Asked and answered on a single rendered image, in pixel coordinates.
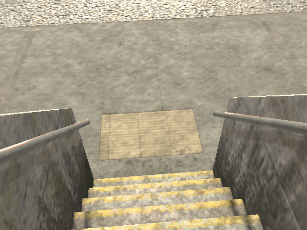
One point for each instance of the stairs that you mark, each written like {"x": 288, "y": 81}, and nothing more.
{"x": 167, "y": 201}

